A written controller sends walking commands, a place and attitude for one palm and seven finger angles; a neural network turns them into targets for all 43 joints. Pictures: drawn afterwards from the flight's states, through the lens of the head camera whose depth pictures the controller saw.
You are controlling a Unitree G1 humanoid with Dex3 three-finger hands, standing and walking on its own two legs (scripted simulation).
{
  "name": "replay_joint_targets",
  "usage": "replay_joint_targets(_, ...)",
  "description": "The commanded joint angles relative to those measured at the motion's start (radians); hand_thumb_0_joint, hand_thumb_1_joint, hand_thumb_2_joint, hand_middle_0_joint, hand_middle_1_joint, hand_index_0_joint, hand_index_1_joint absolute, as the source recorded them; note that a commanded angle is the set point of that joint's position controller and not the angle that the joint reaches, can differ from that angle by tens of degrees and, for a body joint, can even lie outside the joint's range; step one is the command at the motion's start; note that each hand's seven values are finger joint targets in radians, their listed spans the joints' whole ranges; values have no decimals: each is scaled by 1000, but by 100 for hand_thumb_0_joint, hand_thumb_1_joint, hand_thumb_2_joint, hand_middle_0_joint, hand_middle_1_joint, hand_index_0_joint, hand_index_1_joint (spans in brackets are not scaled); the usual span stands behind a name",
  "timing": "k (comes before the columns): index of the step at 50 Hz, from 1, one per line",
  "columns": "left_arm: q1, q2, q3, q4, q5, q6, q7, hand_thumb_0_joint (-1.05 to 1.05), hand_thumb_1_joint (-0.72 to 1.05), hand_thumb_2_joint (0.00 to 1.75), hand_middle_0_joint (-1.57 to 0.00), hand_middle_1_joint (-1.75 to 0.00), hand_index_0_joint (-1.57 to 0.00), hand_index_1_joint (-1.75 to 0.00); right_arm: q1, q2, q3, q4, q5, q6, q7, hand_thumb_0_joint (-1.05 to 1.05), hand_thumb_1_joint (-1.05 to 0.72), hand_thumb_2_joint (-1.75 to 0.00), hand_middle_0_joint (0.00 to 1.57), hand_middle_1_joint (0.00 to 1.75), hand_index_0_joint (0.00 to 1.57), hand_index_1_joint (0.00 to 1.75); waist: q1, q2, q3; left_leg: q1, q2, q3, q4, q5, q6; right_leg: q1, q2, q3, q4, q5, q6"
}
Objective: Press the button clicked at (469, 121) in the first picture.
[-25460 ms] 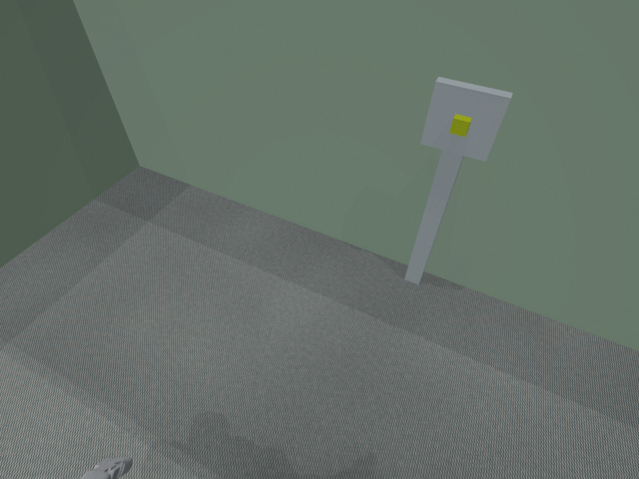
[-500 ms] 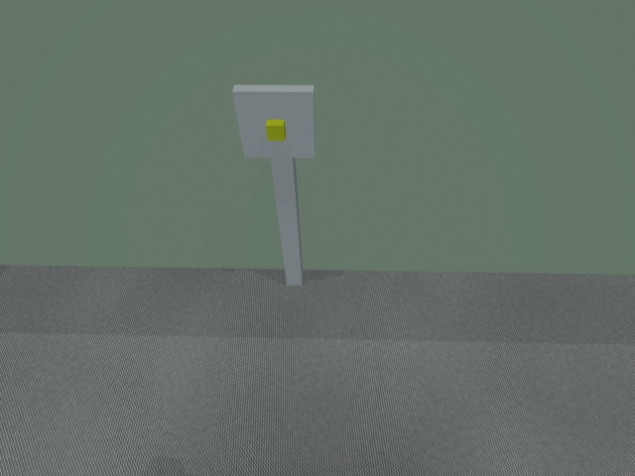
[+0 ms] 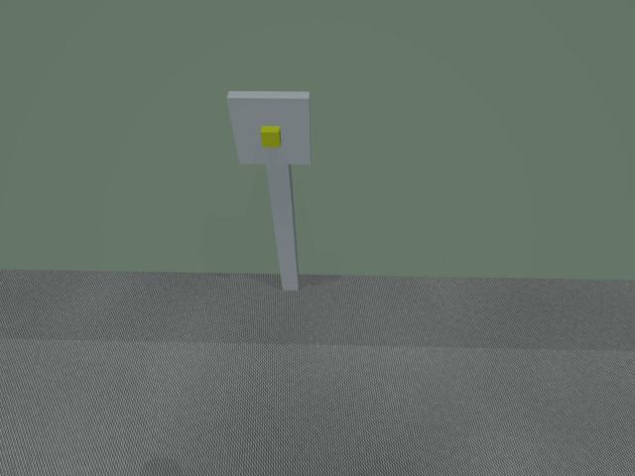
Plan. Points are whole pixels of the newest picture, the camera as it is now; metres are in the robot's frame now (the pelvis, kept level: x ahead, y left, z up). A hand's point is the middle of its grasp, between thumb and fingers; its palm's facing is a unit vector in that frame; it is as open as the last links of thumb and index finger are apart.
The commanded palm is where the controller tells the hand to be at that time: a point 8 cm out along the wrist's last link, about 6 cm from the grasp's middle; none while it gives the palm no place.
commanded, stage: stand and wait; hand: left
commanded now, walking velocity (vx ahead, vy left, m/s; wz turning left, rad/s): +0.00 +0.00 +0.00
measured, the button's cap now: (271, 136) +0.82 +0.16 -0.05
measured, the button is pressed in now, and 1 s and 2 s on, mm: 0 0 0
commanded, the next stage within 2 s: none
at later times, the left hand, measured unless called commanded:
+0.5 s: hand out of the picture +0.02 +0.16 -0.17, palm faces +0.05 -0.98 -0.19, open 7.3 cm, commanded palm none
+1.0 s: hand out of the picture +0.02 +0.15 -0.17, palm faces +0.05 -0.98 -0.19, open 7.3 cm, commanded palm none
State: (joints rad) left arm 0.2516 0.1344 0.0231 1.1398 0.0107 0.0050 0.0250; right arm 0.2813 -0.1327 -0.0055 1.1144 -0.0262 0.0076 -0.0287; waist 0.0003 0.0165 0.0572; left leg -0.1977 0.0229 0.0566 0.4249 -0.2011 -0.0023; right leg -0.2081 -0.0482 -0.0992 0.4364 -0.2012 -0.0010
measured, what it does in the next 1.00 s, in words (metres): stands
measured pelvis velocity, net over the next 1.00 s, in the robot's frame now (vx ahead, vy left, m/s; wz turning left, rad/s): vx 0.02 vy -0.02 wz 0.00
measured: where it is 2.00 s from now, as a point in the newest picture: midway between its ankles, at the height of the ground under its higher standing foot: outside the picture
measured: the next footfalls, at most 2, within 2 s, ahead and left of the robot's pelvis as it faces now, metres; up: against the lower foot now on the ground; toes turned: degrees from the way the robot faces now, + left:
none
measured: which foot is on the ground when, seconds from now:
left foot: down 0.00-1.00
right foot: down 0.00-1.00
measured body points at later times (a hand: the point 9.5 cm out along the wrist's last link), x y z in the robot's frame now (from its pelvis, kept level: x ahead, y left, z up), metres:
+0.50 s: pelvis +0.01 -0.01 +0.00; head +0.03 -0.02 +0.45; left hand +0.02 +0.21 -0.16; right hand +0.01 -0.22 -0.17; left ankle +0.02 +0.12 -0.74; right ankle +0.02 -0.12 -0.74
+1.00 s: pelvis +0.02 -0.02 +0.00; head +0.04 -0.03 +0.45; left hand +0.02 +0.20 -0.16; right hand +0.01 -0.23 -0.16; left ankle +0.02 +0.12 -0.74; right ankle +0.02 -0.12 -0.74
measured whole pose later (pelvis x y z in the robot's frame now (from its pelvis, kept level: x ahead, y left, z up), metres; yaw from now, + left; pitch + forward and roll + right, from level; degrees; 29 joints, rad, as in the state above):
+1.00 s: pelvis +0.02 -0.02 +0.00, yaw +0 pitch -2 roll +0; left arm 0.25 0.13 0.02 1.16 0.01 0.00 0.02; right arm 0.27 -0.13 0.00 1.15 -0.03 0.00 -0.04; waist 0.00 0.02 0.07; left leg -0.14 0.05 0.04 0.38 -0.21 -0.03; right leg -0.15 -0.02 -0.11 0.39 -0.21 -0.03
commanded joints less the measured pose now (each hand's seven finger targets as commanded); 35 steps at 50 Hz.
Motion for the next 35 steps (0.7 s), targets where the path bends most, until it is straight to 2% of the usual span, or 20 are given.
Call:
replay_joint_targets(1, 57, 111, 15, -20, 0, -18, 10, 0, 90, 90, -20, -30, -20, -30, 77, -83, -15, -11, 4, -6, -5, 0, -90, -90, 20, 30, 20, 30, -9, -12, 3, -20, 78, -69, -90, 50, 19, 6, -71, 80, -109, 0, -31)
replay_joint_targets(7, 61, 113, 14, -12, 0, -16, 11, 0, 90, 90, -20, -30, -20, -30, 65, -87, -13, -7, 5, -2, -6, 0, -90, -90, 20, 30, 20, 30, -5, 0, 27, -17, 76, -67, -93, 36, 17, -2, -69, 81, -125, -22, -32)
replay_joint_targets(8, 56, 111, 13, -10, 0, -16, 10, 0, 90, 90, -20, -30, -20, -30, 66, -81, -13, -3, 4, -2, -6, 0, -90, -90, 20, 30, 20, 30, -7, -13, 30, -22, 76, -67, -95, 31, 16, -3, -70, 82, -126, -27, -33)
replay_joint_targets(16, 57, 113, 15, -7, -2, -21, 10, 0, 90, 90, -20, -30, -20, -30, 64, -87, -10, 4, 6, -9, -9, 0, -90, -90, 20, 30, 20, 30, -4, -6, -18, 11, 84, -66, -89, 105, 16, 41, -73, 76, -114, 56, -34)
replay_joint_targets(18, 58, 111, 14, -7, -2, -22, 11, 0, 90, 90, -20, -30, -20, -30, 61, -87, -11, 6, 5, -8, -9, 0, -90, -90, 20, 30, 20, 30, -5, -21, -9, 10, 84, -64, -88, 100, 14, 38, -72, 74, -118, 54, -35)
replay_joint_targets(23, 57, 109, 12, -4, -2, -21, 12, 0, 90, 90, -20, -30, -20, -30, 60, -82, -9, 12, 4, -5, -9, 0, -90, -90, 20, 30, 20, 30, -4, -10, 23, 4, 81, -61, -93, 86, 11, 28, -73, 77, -132, 35, -37)
replay_joint_targets(30, 57, 112, 13, -4, -3, -24, 11, 0, 90, 90, -20, -30, -20, -30, 63, -87, -9, 14, 4, -7, -11, 0, -90, -90, 20, 30, 20, 30, -5, -12, 6, 19, 84, -60, -93, 101, 10, 42, -72, 80, -133, 63, -37)
replay_joint_targets(35, 55, 112, 12, -2, -4, -21, 10, 0, 90, 90, -20, -30, -20, -30, 63, -83, -8, 17, 3, -4, -10, 0, -90, -90, 20, 30, 20, 30, -4, -12, 35, 8, 80, -58, -99, 71, 9, 25, -70, 83, -146, 19, -38)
